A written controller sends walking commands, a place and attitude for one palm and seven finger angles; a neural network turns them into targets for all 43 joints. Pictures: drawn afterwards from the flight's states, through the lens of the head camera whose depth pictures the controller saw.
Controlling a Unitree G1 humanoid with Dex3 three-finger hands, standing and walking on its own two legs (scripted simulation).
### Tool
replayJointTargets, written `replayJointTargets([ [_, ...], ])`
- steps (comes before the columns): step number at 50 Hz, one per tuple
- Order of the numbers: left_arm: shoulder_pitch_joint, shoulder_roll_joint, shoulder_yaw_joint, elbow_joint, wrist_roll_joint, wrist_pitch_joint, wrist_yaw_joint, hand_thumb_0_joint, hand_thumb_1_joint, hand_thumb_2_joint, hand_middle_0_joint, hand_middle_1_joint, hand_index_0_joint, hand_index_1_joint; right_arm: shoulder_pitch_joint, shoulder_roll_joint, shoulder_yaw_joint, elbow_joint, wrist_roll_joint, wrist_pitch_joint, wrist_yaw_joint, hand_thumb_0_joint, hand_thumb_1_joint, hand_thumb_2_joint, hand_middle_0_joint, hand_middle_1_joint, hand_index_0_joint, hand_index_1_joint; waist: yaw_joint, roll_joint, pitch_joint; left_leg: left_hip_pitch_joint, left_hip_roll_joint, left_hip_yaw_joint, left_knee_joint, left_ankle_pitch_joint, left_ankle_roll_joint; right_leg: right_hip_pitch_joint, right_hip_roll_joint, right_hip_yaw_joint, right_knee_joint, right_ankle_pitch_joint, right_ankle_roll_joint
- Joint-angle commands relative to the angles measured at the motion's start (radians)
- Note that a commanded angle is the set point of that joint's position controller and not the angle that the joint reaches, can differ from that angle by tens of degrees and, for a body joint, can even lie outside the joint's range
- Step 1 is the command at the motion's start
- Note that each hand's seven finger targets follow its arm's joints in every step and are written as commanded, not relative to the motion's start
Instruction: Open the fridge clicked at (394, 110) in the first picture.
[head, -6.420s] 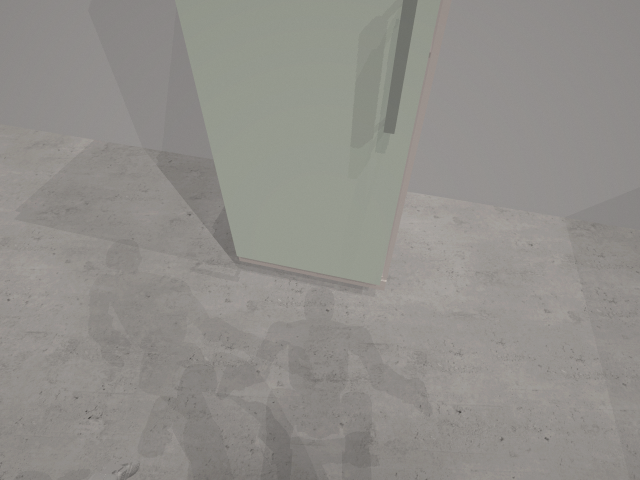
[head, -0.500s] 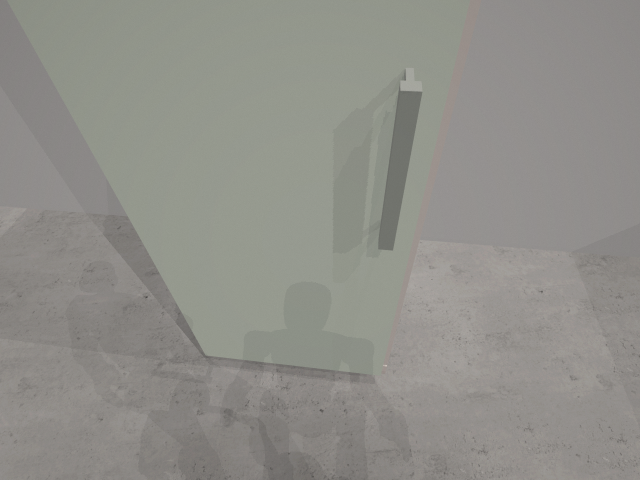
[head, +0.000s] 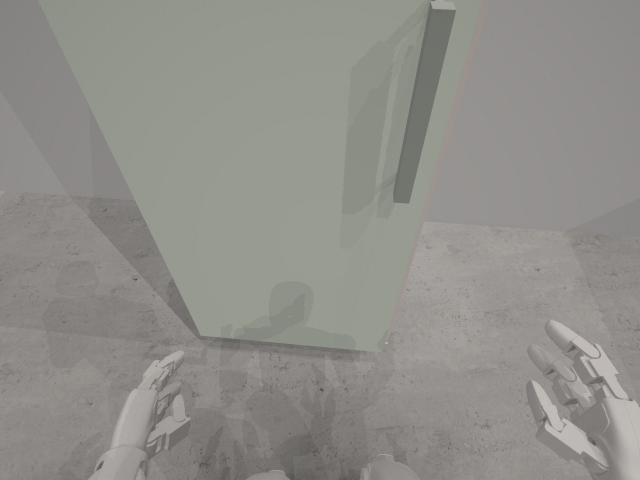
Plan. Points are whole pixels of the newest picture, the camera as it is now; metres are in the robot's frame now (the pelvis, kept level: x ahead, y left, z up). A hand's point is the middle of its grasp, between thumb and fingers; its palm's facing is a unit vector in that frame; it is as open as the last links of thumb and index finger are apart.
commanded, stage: raise the hand to about handle height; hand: right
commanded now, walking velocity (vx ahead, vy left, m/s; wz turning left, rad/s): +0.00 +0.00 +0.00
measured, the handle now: (416, 112) +0.55 -0.10 +0.19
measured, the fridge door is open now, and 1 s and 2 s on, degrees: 0 0 0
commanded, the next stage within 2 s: move the hooked fingers beside the handle in 1.72 s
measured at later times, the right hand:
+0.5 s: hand (601, 346) +0.25 -0.26 +0.11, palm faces +0.09 +0.99 -0.06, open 11.4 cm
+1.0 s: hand out of the picture +0.27 -0.31 +0.19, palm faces +0.12 +0.99 -0.07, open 13.8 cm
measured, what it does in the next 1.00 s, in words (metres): rises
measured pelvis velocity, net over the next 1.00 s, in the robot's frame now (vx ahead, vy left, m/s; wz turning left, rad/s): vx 0.03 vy -0.03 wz -0.03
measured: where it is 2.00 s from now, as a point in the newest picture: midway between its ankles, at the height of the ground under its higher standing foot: outside the picture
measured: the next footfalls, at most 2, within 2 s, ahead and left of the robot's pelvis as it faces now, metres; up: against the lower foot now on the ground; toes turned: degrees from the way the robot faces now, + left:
none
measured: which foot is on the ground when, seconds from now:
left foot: down 0.00-1.00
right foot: down 0.00-1.00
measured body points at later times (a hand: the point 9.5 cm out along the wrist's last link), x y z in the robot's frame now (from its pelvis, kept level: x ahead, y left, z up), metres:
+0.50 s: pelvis +0.04 -0.01 +0.03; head +0.07 -0.01 +0.48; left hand +0.20 +0.23 -0.04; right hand +0.24 -0.32 +0.12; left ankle +0.01 +0.08 -0.67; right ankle +0.08 -0.10 -0.67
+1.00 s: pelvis +0.03 -0.03 +0.06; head +0.02 -0.04 +0.51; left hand +0.22 +0.17 +0.00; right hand +0.26 -0.36 +0.20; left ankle +0.01 +0.08 -0.67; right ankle +0.08 -0.10 -0.67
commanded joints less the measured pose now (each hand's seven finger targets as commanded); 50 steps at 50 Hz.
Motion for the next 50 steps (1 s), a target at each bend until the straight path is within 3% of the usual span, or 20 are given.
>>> replayJointTargets([
  [1, -0.036, 0.119, 0.038, -0.180, 0.000, -0.067, 0.049, 0.000, 0.900, 0.900, -0.200, -0.300, -0.200, -0.300, -0.127, -0.220, -0.137, -0.464, 0.034, -0.053, -0.067, 0.000, -0.433, -0.700, 0.233, 0.600, 0.233, 0.600, -0.003, -0.090, -0.102, 0.007, 0.060, -0.221, -0.365, -0.173, -0.060, 0.154, -0.009, 0.062, -0.127, -0.063, -0.001],
  [2, -0.017, 0.115, 0.035, -0.162, 0.005, -0.070, 0.054, 0.000, 0.900, 0.900, -0.200, -0.300, -0.200, -0.300, -0.128, -0.222, -0.137, -0.491, 0.020, -0.069, -0.089, 0.000, -0.410, -0.690, 0.235, 0.615, 0.235, 0.615, 0.007, -0.097, -0.098, 0.008, 0.053, -0.208, -0.360, -0.134, -0.057, 0.163, -0.013, 0.069, -0.128, -0.042, -0.003],
  [4, -0.004, 0.123, 0.023, -0.128, 0.013, -0.082, 0.066, 0.000, 0.900, 0.900, -0.200, -0.300, -0.200, -0.300, -0.198, -0.208, -0.088, -0.507, 0.005, -0.098, -0.094, 0.000, -0.363, -0.670, 0.238, 0.645, 0.238, 0.645, 0.050, -0.078, -0.056, -0.012, 0.045, -0.200, -0.354, -0.073, -0.061, 0.167, -0.020, 0.084, -0.113, -0.015, -0.009],
  [6, 0.003, 0.127, 0.020, -0.091, 0.008, -0.094, 0.073, 0.000, 0.900, 0.900, -0.200, -0.300, -0.200, -0.300, -0.154, -0.208, -0.085, -0.428, 0.003, -0.093, -0.062, 0.000, -0.317, -0.650, 0.242, 0.675, 0.242, 0.675, 0.050, -0.104, -0.050, 0.008, 0.052, -0.200, -0.360, 0.009, -0.068, 0.177, -0.022, 0.087, -0.110, 0.022, -0.008],
  [8, 0.000, 0.137, 0.016, -0.079, 0.000, -0.098, 0.078, 0.000, 0.900, 0.900, -0.200, -0.300, -0.200, -0.300, -0.138, -0.223, -0.089, -0.369, 0.011, -0.053, -0.015, 0.000, -0.270, -0.630, 0.245, 0.705, 0.245, 0.705, 0.043, -0.091, -0.063, 0.047, 0.061, -0.206, -0.376, 0.068, -0.083, 0.186, -0.020, 0.090, -0.124, 0.050, -0.009],
  [11, 0.001, 0.140, 0.017, -0.078, -0.010, -0.093, 0.082, 0.000, 0.900, 0.900, -0.200, -0.300, -0.200, -0.300, -0.088, -0.273, -0.174, -0.290, 0.046, 0.044, 0.041, 0.000, -0.200, -0.600, 0.250, 0.750, 0.250, 0.750, -0.002, -0.055, -0.139, 0.178, 0.088, -0.232, -0.390, 0.256, -0.117, 0.210, -0.019, 0.094, -0.144, 0.136, -0.005],
  [14, -0.016, 0.129, 0.015, -0.094, -0.007, -0.093, 0.073, 0.000, 0.900, 0.900, -0.200, -0.300, -0.200, -0.300, -0.043, -0.268, -0.225, -0.303, 0.081, 0.098, 0.045, 0.000, -0.130, -0.570, 0.255, 0.795, 0.255, 0.795, -0.042, -0.045, -0.185, 0.264, 0.083, -0.191, -0.370, 0.445, -0.119, 0.271, -0.017, 0.102, -0.190, 0.238, 0.000],
  [16, -0.012, 0.124, 0.017, -0.099, -0.008, -0.093, 0.065, 0.000, 0.900, 0.900, -0.200, -0.300, -0.200, -0.300, -0.018, -0.238, -0.219, -0.326, 0.086, 0.103, 0.032, 0.000, -0.083, -0.550, 0.258, 0.825, 0.258, 0.825, -0.043, -0.020, -0.180, 0.264, 0.071, -0.151, -0.364, 0.529, -0.121, 0.308, -0.015, 0.093, -0.219, 0.276, 0.000],
  [18, -0.006, 0.126, 0.020, -0.101, -0.008, -0.096, 0.059, 0.000, 0.900, 0.900, -0.200, -0.300, -0.200, -0.300, -0.028, -0.223, -0.205, -0.346, 0.082, 0.102, 0.013, 0.000, -0.037, -0.530, 0.262, 0.855, 0.262, 0.855, -0.038, -0.022, -0.152, 0.228, 0.046, -0.099, -0.361, 0.504, -0.102, 0.346, -0.014, 0.089, -0.251, 0.285, -0.001],
  [19, -0.008, 0.129, 0.019, -0.103, -0.006, -0.098, 0.057, 0.000, 0.900, 0.900, -0.200, -0.300, -0.200, -0.300, -0.035, -0.222, -0.202, -0.341, 0.082, 0.104, 0.009, 0.000, -0.013, -0.520, 0.263, 0.870, 0.263, 0.870, -0.043, -0.016, -0.135, 0.235, 0.045, -0.106, -0.365, 0.508, -0.099, 0.349, -0.012, 0.090, -0.253, 0.294, 0.000],
  [21, 0.006, 0.135, 0.021, -0.106, -0.007, -0.098, 0.055, 0.000, 0.900, 0.900, -0.200, -0.300, -0.200, -0.300, -0.052, -0.223, -0.190, -0.344, 0.070, 0.107, 0.003, 0.000, 0.033, -0.500, 0.267, 0.900, 0.267, 0.900, -0.030, -0.016, -0.133, 0.207, 0.035, -0.079, -0.370, 0.459, -0.090, 0.374, -0.012, 0.084, -0.275, 0.276, -0.002],
  [23, 0.004, 0.141, 0.019, -0.113, -0.010, -0.100, 0.056, 0.000, 0.900, 0.900, -0.200, -0.300, -0.200, -0.300, -0.072, -0.227, -0.180, -0.360, 0.064, 0.115, -0.004, 0.000, 0.080, -0.480, 0.270, 0.930, 0.270, 0.930, -0.030, -0.047, -0.121, 0.188, 0.025, -0.056, -0.381, 0.377, -0.071, 0.400, -0.013, 0.084, -0.301, 0.254, -0.002],
  [24, 0.006, 0.145, 0.018, -0.112, -0.007, -0.099, 0.058, 0.000, 0.900, 0.900, -0.200, -0.300, -0.200, -0.300, -0.093, -0.252, -0.197, -0.358, 0.064, 0.124, -0.007, 0.000, 0.103, -0.470, 0.272, 0.945, 0.272, 0.945, -0.033, -0.021, -0.115, 0.202, 0.023, -0.057, -0.386, 0.377, -0.066, 0.403, -0.015, 0.089, -0.305, 0.260, -0.002],
  [27, 0.007, 0.146, 0.013, -0.117, -0.012, -0.099, 0.064, 0.000, 0.900, 0.900, -0.200, -0.300, -0.200, -0.300, -0.137, -0.271, -0.200, -0.408, 0.057, 0.133, -0.014, 0.000, 0.173, -0.440, 0.277, 0.990, 0.277, 0.990, -0.032, -0.063, -0.150, 0.214, 0.018, -0.037, -0.394, 0.353, -0.054, 0.459, -0.017, 0.093, -0.338, 0.267, 0.000],
  [28, 0.003, 0.145, 0.010, -0.116, -0.013, -0.100, 0.066, 0.000, 0.900, 0.900, -0.200, -0.300, -0.200, -0.300, -0.149, -0.270, -0.194, -0.418, 0.055, 0.139, -0.018, 0.000, 0.197, -0.430, 0.278, 1.005, 0.278, 1.005, -0.032, -0.092, -0.142, 0.207, 0.017, -0.031, -0.399, 0.335, -0.049, 0.478, -0.020, 0.097, -0.351, 0.261, 0.004],
  [32, -0.005, 0.145, -0.001, -0.109, -0.014, -0.100, 0.071, 0.000, 0.900, 0.900, -0.200, -0.300, -0.200, -0.300, -0.208, -0.289, -0.198, -0.435, 0.052, 0.169, -0.029, 0.000, 0.290, -0.390, 0.285, 1.065, 0.285, 1.065, -0.032, -0.106, -0.123, 0.221, 0.012, -0.015, -0.422, 0.318, -0.040, 0.527, -0.028, 0.121, -0.394, 0.259, 0.013],
  [37, -0.024, 0.147, -0.013, -0.106, -0.022, -0.094, 0.078, 0.000, 0.900, 0.900, -0.200, -0.300, -0.200, -0.300, -0.313, -0.298, -0.179, -0.420, 0.039, 0.242, -0.024, 0.000, 0.407, -0.340, 0.293, 1.140, 0.293, 1.140, -0.030, -0.139, -0.076, 0.229, 0.011, -0.009, -0.468, 0.261, -0.038, 0.570, -0.035, 0.148, -0.462, 0.182, 0.022],
  [41, -0.036, 0.146, -0.024, -0.108, -0.024, -0.086, 0.087, 0.000, 0.900, 0.900, -0.200, -0.300, -0.200, -0.300, -0.386, -0.324, -0.193, -0.382, 0.031, 0.306, -0.022, 0.000, 0.500, -0.300, 0.300, 1.200, 0.300, 1.200, -0.036, -0.096, -0.049, 0.265, 0.011, -0.006, -0.508, 0.248, -0.036, 0.591, -0.037, 0.164, -0.517, 0.135, 0.023],
  [46, -0.054, 0.141, -0.036, -0.105, -0.027, -0.082, 0.092, 0.000, 0.900, 0.900, -0.200, -0.300, -0.200, -0.300, -0.489, -0.355, -0.209, -0.379, 0.023, 0.351, -0.016, 0.000, 0.500, -0.300, 0.300, 1.200, 0.300, 1.200, -0.040, -0.124, -0.045, 0.303, 0.012, -0.011, -0.549, 0.246, -0.032, 0.640, -0.036, 0.175, -0.565, 0.105, 0.027],
  [50, -0.066, 0.141, -0.043, -0.101, -0.030, -0.082, 0.097, 0.000, 0.900, 0.900, -0.200, -0.300, -0.200, -0.300, -0.556, -0.384, -0.226, -0.353, 0.020, 0.385, -0.010, 0.000, 0.500, -0.300, 0.300, 1.200, 0.300, 1.200, -0.043, -0.105, -0.037, 0.331, 0.015, -0.018, -0.586, 0.241, -0.033, 0.658, -0.032, 0.175, -0.595, 0.078, 0.021],
])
